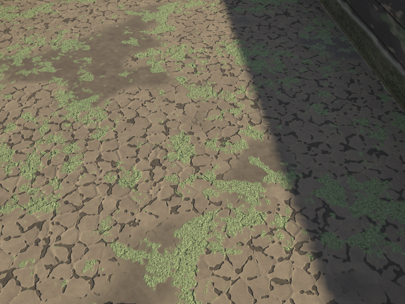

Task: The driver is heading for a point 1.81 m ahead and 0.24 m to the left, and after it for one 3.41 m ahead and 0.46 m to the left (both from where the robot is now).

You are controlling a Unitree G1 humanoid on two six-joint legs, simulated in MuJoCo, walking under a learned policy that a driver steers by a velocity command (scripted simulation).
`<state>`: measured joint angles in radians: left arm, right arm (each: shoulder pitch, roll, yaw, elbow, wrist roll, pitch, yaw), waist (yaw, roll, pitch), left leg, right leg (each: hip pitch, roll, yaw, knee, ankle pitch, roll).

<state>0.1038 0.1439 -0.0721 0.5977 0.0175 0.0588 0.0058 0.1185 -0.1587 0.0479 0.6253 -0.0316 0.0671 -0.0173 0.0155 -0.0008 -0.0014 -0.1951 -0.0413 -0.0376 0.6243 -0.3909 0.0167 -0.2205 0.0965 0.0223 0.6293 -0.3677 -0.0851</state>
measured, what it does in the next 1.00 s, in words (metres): stands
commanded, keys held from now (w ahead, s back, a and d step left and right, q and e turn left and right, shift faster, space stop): w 0.82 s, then no key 0.18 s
